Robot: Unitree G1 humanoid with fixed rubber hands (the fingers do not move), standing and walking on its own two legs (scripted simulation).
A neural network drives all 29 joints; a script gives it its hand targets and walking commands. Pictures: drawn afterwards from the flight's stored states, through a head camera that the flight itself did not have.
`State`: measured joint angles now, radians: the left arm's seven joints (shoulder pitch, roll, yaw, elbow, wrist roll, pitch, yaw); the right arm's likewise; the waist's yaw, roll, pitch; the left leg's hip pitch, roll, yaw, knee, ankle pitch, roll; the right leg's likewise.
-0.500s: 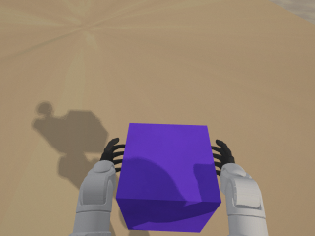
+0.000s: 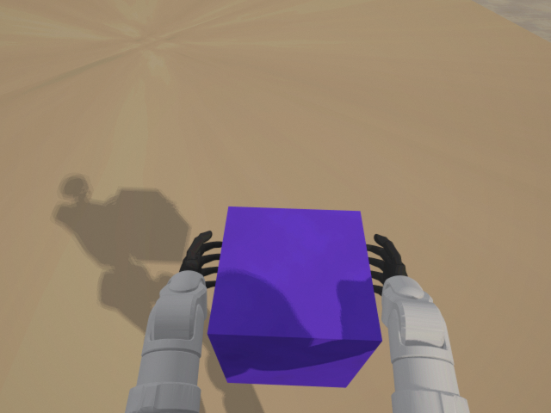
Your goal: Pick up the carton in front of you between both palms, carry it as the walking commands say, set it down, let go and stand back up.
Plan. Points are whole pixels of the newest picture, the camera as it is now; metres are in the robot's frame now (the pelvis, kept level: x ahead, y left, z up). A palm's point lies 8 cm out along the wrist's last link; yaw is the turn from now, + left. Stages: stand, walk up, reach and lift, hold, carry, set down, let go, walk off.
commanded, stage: carry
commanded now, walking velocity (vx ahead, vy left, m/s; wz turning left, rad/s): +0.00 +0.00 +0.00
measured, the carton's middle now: (290, 301) +0.30 +0.00 -0.04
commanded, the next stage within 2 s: hold in 0.42 s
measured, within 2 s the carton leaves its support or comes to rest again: neither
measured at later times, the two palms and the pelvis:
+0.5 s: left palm (190, 290) +0.27 +0.15 +0.04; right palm (396, 293) +0.27 -0.15 +0.04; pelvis -0.01 +0.00 +0.00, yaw +0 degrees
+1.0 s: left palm (196, 306) +0.24 +0.13 +0.04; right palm (416, 334) +0.21 -0.16 +0.04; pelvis -0.05 +0.02 +0.00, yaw -6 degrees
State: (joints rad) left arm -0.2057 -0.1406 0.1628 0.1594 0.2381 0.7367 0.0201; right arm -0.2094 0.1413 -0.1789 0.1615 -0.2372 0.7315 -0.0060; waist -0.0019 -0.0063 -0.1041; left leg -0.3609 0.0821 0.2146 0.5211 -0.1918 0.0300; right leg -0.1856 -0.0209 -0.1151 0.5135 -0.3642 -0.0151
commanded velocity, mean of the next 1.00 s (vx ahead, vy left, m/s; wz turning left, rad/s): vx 0.00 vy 0.00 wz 0.00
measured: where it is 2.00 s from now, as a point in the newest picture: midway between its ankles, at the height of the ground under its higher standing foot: outside the picture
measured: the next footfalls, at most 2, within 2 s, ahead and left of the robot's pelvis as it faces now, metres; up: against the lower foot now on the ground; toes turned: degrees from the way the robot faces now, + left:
none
